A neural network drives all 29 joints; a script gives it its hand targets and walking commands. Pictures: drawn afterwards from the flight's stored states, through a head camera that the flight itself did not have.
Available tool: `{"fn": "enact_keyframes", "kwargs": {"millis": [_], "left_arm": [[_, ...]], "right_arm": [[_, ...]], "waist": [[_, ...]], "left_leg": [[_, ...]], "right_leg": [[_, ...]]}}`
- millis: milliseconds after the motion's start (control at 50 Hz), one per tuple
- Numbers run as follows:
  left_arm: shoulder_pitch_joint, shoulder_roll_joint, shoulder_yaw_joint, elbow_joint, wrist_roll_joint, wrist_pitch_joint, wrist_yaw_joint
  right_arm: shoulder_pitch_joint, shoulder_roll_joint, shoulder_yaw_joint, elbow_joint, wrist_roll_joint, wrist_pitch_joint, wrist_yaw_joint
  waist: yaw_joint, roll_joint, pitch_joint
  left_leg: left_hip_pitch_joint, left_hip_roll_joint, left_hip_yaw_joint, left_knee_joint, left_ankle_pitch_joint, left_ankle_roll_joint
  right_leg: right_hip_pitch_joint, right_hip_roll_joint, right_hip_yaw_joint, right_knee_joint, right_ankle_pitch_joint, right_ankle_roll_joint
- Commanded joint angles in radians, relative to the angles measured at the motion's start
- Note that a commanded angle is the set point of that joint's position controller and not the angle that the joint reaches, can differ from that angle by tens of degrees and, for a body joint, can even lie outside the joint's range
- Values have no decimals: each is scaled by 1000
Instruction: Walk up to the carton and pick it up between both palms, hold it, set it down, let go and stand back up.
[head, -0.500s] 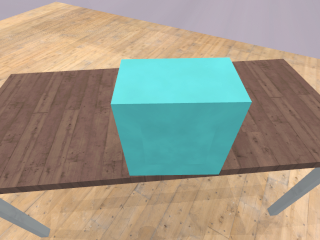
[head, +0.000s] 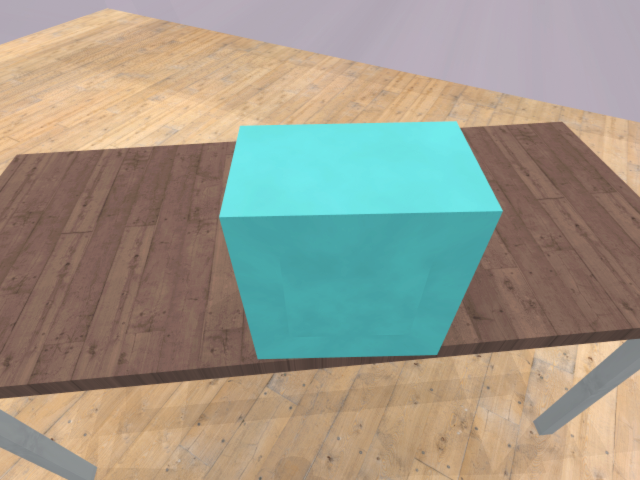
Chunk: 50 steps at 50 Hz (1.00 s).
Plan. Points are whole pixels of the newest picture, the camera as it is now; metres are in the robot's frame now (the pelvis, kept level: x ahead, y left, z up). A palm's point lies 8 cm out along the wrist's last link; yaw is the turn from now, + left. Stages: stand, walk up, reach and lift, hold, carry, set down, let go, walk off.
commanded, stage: stand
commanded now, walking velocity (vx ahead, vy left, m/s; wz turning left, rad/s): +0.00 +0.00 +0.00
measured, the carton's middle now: (347, 251) +0.41 -0.03 +0.07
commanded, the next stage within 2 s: none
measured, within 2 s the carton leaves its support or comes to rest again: neither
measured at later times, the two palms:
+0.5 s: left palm out of the picture +0.02 +0.24 -0.14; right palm out of the picture +0.01 -0.24 -0.13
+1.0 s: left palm out of the picture +0.02 +0.24 -0.14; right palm out of the picture +0.00 -0.24 -0.13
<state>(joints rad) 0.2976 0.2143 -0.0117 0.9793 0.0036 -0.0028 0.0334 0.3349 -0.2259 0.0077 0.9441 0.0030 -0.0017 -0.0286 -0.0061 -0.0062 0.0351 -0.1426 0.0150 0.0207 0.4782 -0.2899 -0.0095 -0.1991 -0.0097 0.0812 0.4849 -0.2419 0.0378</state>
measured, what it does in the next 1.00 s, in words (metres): stands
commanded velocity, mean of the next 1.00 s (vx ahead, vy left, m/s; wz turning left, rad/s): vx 0.00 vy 0.00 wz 0.00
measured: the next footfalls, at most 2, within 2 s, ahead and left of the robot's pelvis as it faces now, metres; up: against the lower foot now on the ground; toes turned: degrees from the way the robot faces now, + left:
none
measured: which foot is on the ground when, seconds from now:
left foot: down 0.00-1.00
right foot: down 0.00-1.00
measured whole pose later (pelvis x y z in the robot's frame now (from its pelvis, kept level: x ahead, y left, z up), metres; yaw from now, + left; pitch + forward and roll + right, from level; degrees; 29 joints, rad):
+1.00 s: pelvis +0.00 +0.00 +0.00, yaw -1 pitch -3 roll +0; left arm 0.30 0.20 -0.01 1.04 0.00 0.00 0.04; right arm 0.34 -0.20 0.00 0.99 0.00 0.00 -0.04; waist -0.01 -0.01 0.05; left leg -0.13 0.02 0.03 0.46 -0.29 -0.01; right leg -0.19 -0.01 0.09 0.47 -0.23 0.04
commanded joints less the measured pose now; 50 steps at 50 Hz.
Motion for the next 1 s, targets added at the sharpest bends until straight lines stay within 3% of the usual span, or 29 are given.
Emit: {"fn": "enact_keyframes", "kwargs": {"millis": [0, 240, 360, 400, 640, 780, 820, 860, 920, 980], "left_arm": [[43, 139, 30, -33, 1, -15, 8], [43, 127, 25, -16, -1, -12, 9], [51, 123, 23, -7, 2, -13, 11], [45, 127, 23, -6, -1, -14, 12], [49, 113, 24, 8, 3, -11, 12], [47, 108, 21, 9, -2, -16, 14], [45, 111, 24, 12, 0, -16, 14], [47, 111, 24, 17, -1, -14, 15], [53, 105, 20, 20, 2, -13, 15], [60, 106, 23, 22, 1, -12, 15]], "right_arm": [[56, -137, -29, -36, 2, -16, -7], [63, -130, -28, -17, 2, -12, -10], [66, -131, -29, -13, 0, -15, -10], [80, -118, -28, -8, 1, -15, -10], [72, -117, -30, 4, 2, -11, -12], [77, -114, -29, 6, 3, -15, -12], [68, -111, -29, 8, 1, -15, -13], [69, -105, -28, 12, 2, -13, -14], [77, -111, -32, 13, 1, -10, -13], [79, -106, -31, 22, 1, -9, -13]], "waist": [[-1, 11, 56], [1, -8, 57], [2, 12, 35], [-4, -13, 38], [4, 8, 76], [-3, -13, 35], [4, 15, 51], [0, 6, 48], [-2, -17, 56], [1, -2, 55]], "left_leg": [[-57, 85, -74, -133, 113, 23], [-59, 86, -68, -138, 94, 18], [-43, 90, -67, -131, 129, 23], [-37, 91, -63, -130, 143, 20], [-59, 89, -66, -146, 89, 18], [-30, 93, -57, -134, 137, 20], [-35, 92, -56, -139, 134, 19], [-29, 91, -58, -137, 140, 19], [-33, 92, -58, -138, 107, 19], [-34, 91, -56, -144, 86, 19]], "right_leg": [[-28, -63, 50, -93, 163, -38], [-30, -60, 50, -100, 139, -38], [-9, -64, 47, -95, 171, -39], [-21, -64, 43, -92, 188, -37], [-30, -58, 44, -102, 140, -35], [-10, -64, 49, -98, 189, -40], [-16, -65, 47, -98, 181, -39], [-15, -65, 47, -99, 190, -38], [-25, -62, 46, -103, 164, -37], [-31, -59, 49, -107, 138, -36]]}}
